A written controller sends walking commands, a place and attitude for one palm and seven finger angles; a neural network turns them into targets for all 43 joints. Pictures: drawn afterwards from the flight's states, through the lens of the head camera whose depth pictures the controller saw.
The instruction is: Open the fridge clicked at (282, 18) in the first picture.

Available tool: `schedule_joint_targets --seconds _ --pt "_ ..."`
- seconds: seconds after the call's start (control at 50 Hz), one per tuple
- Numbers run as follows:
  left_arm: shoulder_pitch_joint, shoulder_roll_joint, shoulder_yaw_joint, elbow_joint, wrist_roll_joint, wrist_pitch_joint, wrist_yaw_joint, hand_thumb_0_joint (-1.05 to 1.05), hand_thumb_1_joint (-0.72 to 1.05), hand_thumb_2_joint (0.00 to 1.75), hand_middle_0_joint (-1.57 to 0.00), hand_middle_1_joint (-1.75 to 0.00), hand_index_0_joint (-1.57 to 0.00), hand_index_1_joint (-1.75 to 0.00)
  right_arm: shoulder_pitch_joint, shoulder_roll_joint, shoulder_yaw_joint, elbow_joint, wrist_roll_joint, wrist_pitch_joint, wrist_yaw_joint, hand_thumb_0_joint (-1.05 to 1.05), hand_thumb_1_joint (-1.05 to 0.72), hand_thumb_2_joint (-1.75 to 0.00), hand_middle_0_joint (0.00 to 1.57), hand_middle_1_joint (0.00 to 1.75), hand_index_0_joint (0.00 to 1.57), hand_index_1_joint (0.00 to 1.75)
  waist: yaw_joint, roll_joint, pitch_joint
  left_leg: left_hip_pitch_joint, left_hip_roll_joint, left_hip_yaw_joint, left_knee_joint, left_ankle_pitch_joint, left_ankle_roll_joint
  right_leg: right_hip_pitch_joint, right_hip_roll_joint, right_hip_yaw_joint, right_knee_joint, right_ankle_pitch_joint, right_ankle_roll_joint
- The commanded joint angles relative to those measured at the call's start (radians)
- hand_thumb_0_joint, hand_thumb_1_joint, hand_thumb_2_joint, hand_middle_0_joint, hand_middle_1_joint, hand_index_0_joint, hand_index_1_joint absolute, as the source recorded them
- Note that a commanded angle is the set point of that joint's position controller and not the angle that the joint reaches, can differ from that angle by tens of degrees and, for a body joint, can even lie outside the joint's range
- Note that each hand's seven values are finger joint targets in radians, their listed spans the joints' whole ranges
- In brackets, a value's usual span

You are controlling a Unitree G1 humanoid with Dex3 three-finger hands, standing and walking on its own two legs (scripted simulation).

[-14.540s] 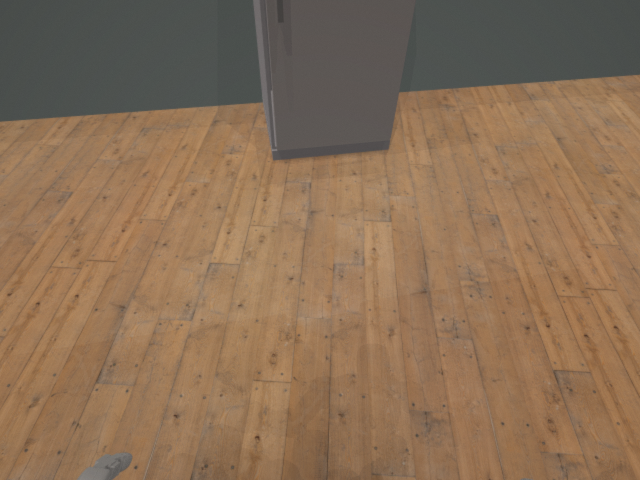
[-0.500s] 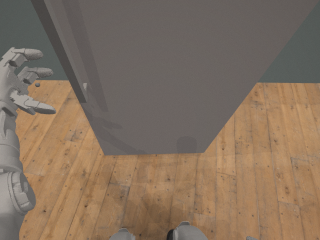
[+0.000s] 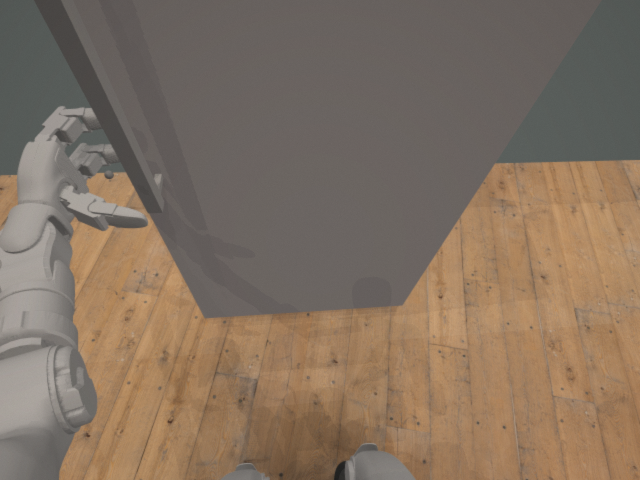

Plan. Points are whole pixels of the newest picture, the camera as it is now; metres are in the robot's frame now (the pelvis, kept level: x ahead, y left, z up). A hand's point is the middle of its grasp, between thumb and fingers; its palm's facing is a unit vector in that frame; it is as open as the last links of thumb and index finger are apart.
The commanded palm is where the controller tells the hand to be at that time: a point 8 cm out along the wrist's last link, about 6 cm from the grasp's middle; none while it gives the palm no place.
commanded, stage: feel for the door with the fingertips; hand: left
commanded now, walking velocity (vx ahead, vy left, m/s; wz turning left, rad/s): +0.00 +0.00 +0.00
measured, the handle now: (84, 37) +0.52 +0.22 +0.23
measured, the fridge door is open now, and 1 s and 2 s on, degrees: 0 0 0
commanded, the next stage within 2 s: slide the fingers in behind the handle in 0.56 s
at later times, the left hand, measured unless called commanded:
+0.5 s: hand (93, 162) +0.48 +0.26 +0.10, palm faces +0.03 -1.00 +0.00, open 13.8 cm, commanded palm +0.46 +0.30 +0.09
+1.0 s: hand (99, 161) +0.48 +0.25 +0.10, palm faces +0.01 -1.00 -0.01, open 13.8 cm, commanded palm +0.45 +0.29 +0.09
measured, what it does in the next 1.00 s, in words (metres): stands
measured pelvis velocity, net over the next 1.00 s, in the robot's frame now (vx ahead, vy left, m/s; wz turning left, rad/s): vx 0.00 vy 0.00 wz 0.00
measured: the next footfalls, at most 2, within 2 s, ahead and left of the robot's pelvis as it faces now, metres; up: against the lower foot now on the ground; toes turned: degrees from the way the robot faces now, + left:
none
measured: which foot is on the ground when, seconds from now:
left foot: down 0.00-1.00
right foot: down 0.00-1.00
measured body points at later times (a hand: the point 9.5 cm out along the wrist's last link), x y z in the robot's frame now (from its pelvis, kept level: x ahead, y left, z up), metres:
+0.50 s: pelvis +0.00 +0.00 +0.00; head +0.11 +0.02 +0.43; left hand +0.47 +0.31 +0.10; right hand +0.02 -0.28 -0.10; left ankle -0.02 +0.10 -0.69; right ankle +0.03 -0.12 -0.69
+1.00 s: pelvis +0.00 +0.00 +0.00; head +0.11 +0.03 +0.43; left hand +0.47 +0.30 +0.10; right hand +0.02 -0.26 -0.11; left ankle -0.02 +0.10 -0.69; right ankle +0.03 -0.12 -0.69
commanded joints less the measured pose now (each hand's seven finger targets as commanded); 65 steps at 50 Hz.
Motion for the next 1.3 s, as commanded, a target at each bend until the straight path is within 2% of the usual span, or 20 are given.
schedule_joint_targets --seconds 0.0,0.04,0.1,0.2,0.26,0.32,0.44,0.62,0.68,0.78,0.86,0.94,0.96,1.02,1.06,1.12,1.14,1.2,1.26,1.28 --pt "-0.462 0.390 0.076 -0.179 0.003 -0.090 0.022 0.00 -0.50 0.30 -0.30 -1.20 -0.30 -1.20 0.114 -0.179 -0.060 -0.063 -0.004 -0.022 -0.020 0.00 -0.90 -0.90 0.20 0.30 0.20 0.30 0.011 0.083 -0.380 0.094 -0.017 -0.063 -0.119 0.328 -0.006 0.303 0.024 0.068 -0.046 0.270 -0.020" --pt "-0.494 0.401 0.071 -0.164 0.000 -0.097 0.004 0.00 -0.50 0.30 -0.30 -1.20 -0.30 -1.20 0.117 -0.184 -0.057 -0.061 -0.003 -0.024 -0.025 0.00 -0.90 -0.90 0.20 0.30 0.20 0.30 -0.004 0.075 -0.378 0.086 -0.017 -0.062 -0.114 0.316 -0.001 0.307 0.025 0.072 -0.048 0.273 -0.021" --pt "-0.470 0.396 0.065 -0.134 -0.008 -0.094 -0.037 0.00 -0.50 0.30 -0.30 -1.20 -0.30 -1.20 0.125 -0.187 -0.059 -0.053 -0.003 -0.024 -0.027 0.00 -0.90 -0.90 0.20 0.30 0.20 0.30 0.002 0.110 -0.431 0.110 -0.017 -0.056 -0.106 0.361 -0.004 0.320 0.024 0.079 -0.045 0.314 -0.020" --pt "-0.454 0.372 0.043 -0.066 -0.036 -0.058 -0.096 0.00 -0.50 0.30 -0.30 -1.20 -0.30 -1.20 0.142 -0.197 -0.061 -0.046 0.002 -0.014 -0.027 0.00 -0.90 -0.90 0.20 0.30 0.20 0.30 -0.013 0.062 -0.391 0.083 -0.013 -0.057 -0.106 0.362 -0.001 0.298 0.026 0.072 -0.052 0.327 -0.017" --pt "-0.490 0.380 0.042 -0.103 -0.035 -0.058 -0.101 0.00 -0.50 0.30 -0.30 -1.20 -0.30 -1.20 0.148 -0.196 -0.065 -0.046 -0.001 -0.008 -0.026 0.00 -0.90 -0.90 0.20 0.30 0.20 0.30 -0.016 0.121 -0.415 0.119 -0.013 -0.055 -0.098 0.405 -0.003 0.278 0.027 0.071 -0.045 0.349 -0.020" --pt "-0.489 0.401 0.064 -0.118 -0.034 -0.070 -0.087 0.00 -0.50 0.30 -0.30 -1.20 -0.30 -1.20 0.155 -0.197 -0.068 -0.048 -0.005 -0.002 -0.023 0.00 -0.90 -0.90 0.20 0.30 0.20 0.30 -0.012 0.086 -0.422 0.103 -0.013 -0.061 -0.096 0.391 -0.002 0.288 0.029 0.070 -0.045 0.335 -0.020" --pt "-0.546 0.380 0.041 -0.184 -0.025 -0.093 -0.064 0.00 -0.50 0.30 -0.30 -1.20 -0.30 -1.20 0.160 -0.192 -0.069 -0.046 -0.010 0.000 -0.021 0.00 -0.90 -0.90 0.20 0.30 0.20 0.30 -0.016 0.185 -0.467 0.204 -0.008 -0.077 -0.086 0.485 -0.015 0.236 0.035 0.056 -0.032 0.338 -0.027" --pt "-0.572 0.389 0.042 -0.102 -0.015 -0.068 -0.049 0.00 -0.50 0.30 -0.30 -1.20 -0.30 -1.20 0.162 -0.196 -0.061 -0.027 -0.010 -0.001 -0.023 0.00 -0.90 -0.90 0.20 0.30 0.20 0.30 -0.039 0.107 -0.403 0.139 -0.006 -0.080 -0.096 0.392 -0.009 0.227 0.034 0.054 -0.051 0.287 -0.019" --pt "-0.570 0.361 0.018 -0.109 -0.013 -0.077 -0.056 0.00 -0.50 0.30 -0.30 -1.20 -0.30 -1.20 0.160 -0.192 -0.059 -0.030 -0.011 -0.004 -0.021 0.00 -0.90 -0.90 0.20 0.30 0.20 0.30 -0.030 0.171 -0.418 0.192 -0.004 -0.089 -0.095 0.441 -0.022 0.189 0.035 0.044 -0.041 0.281 -0.025" --pt "-0.562 0.367 0.022 -0.071 -0.012 -0.073 -0.051 0.00 -0.50 0.30 -0.30 -1.20 -0.30 -1.20 0.160 -0.196 -0.057 -0.033 -0.011 -0.002 -0.018 0.00 -0.90 -0.90 0.20 0.30 0.20 0.30 -0.039 0.102 -0.388 0.145 -0.003 -0.091 -0.097 0.385 -0.016 0.184 0.038 0.043 -0.042 0.247 -0.021" --pt "-0.518 0.361 0.035 -0.124 -0.016 -0.081 -0.054 0.00 -0.50 0.30 -0.30 -1.20 -0.30 -1.20 0.165 -0.193 -0.064 -0.042 -0.013 -0.003 -0.016 0.00 -0.90 -0.90 0.20 0.30 0.20 0.30 -0.010 0.172 -0.465 0.220 -0.002 -0.093 -0.092 0.478 -0.028 0.191 0.037 0.039 -0.031 0.279 -0.026" --pt "-0.505 0.263 -0.025 -0.205 -0.036 -0.082 -0.048 0.00 -0.50 0.30 -0.30 -1.20 -0.30 -1.20 0.158 -0.186 -0.070 -0.050 -0.012 -0.005 -0.009 0.00 -0.90 -0.90 0.20 0.30 0.20 0.30 -0.015 0.185 -0.472 0.291 0.007 -0.106 -0.088 0.576 -0.042 0.160 0.043 0.028 -0.032 0.295 -0.027" --pt "-0.475 0.258 -0.017 -0.197 -0.041 -0.076 -0.044 0.00 -0.50 0.30 -0.30 -1.20 -0.30 -1.20 0.158 -0.186 -0.073 -0.047 -0.011 -0.003 -0.006 0.00 -0.90 -0.90 0.20 0.30 0.20 0.30 -0.010 0.147 -0.472 0.287 0.009 -0.106 -0.090 0.567 -0.042 0.165 0.044 0.027 -0.038 0.291 -0.022" --pt "-0.435 0.278 0.014 -0.169 -0.043 -0.059 -0.018 0.00 -0.50 0.30 -0.30 -1.20 -0.30 -1.20 0.143 -0.185 -0.071 -0.053 -0.007 0.001 -0.007 0.00 -0.90 -0.90 0.20 0.30 0.20 0.30 -0.001 0.083 -0.405 0.178 -0.002 -0.086 -0.112 0.450 -0.023 0.223 0.038 0.034 -0.047 0.287 -0.020" --pt "-0.435 0.274 0.008 -0.193 -0.026 -0.060 0.003 0.00 -0.50 0.30 -0.30 -1.20 -0.30 -1.20 0.138 -0.179 -0.068 -0.061 -0.007 -0.001 -0.005 0.00 -0.90 -0.90 0.20 0.30 0.20 0.30 0.012 0.161 -0.398 0.201 -0.005 -0.086 -0.118 0.475 -0.030 0.213 0.036 0.034 -0.041 0.286 -0.026" --pt "-0.458 0.282 0.006 -0.192 -0.003 -0.064 0.038 0.00 -0.50 0.30 -0.30 -1.20 -0.30 -1.20 0.137 -0.177 -0.068 -0.059 -0.010 -0.001 -0.003 0.00 -0.90 -0.90 0.20 0.30 0.20 0.30 0.000 0.106 -0.360 0.163 -0.006 -0.079 -0.120 0.413 -0.021 0.213 0.035 0.039 -0.048 0.267 -0.021" --pt "-0.473 0.298 0.019 -0.192 -0.006 -0.072 0.045 0.00 -0.50 0.30 -0.30 -1.20 -0.30 -1.20 0.140 -0.180 -0.066 -0.063 -0.011 -0.003 -0.006 0.00 -0.90 -0.90 0.20 0.30 0.20 0.30 -0.003 0.064 -0.362 0.140 -0.008 -0.080 -0.117 0.395 -0.013 0.238 0.036 0.043 -0.045 0.277 -0.023" --pt "-0.519 0.309 0.021 -0.191 0.003 -0.090 0.052 0.00 -0.50 0.30 -0.30 -1.20 -0.30 -1.20 0.136 -0.176 -0.065 -0.057 -0.009 -0.010 -0.010 0.00 -0.90 -0.90 0.20 0.30 0.20 0.30 -0.011 0.079 -0.392 0.130 -0.013 -0.070 -0.116 0.358 -0.010 0.267 0.032 0.057 -0.045 0.282 -0.018" --pt "-0.511 0.287 0.005 -0.232 -0.001 -0.109 0.039 0.00 -0.50 0.30 -0.30 -1.20 -0.30 -1.20 0.138 -0.173 -0.067 -0.054 -0.010 -0.016 -0.011 0.00 -0.90 -0.90 0.20 0.30 0.20 0.30 -0.001 0.162 -0.469 0.221 -0.009 -0.077 -0.102 0.470 -0.023 0.252 0.032 0.054 -0.032 0.325 -0.022" --pt "-0.501 0.273 -0.002 -0.204 -0.004 -0.104 0.036 0.00 -0.50 0.30 -0.30 -1.20 -0.30 -1.20 0.141 -0.172 -0.067 -0.047 -0.010 -0.017 -0.010 0.00 -0.90 -0.90 0.20 0.30 0.20 0.30 -0.005 0.134 -0.457 0.218 -0.008 -0.078 -0.099 0.471 -0.021 0.247 0.034 0.052 -0.035 0.325 -0.020"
